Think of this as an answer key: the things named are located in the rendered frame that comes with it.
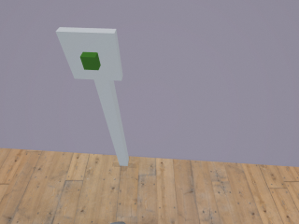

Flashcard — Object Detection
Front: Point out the button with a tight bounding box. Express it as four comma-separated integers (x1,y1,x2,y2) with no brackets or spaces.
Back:
80,51,101,70

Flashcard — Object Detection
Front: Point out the panel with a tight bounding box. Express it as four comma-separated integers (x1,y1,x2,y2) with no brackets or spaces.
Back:
56,27,129,166

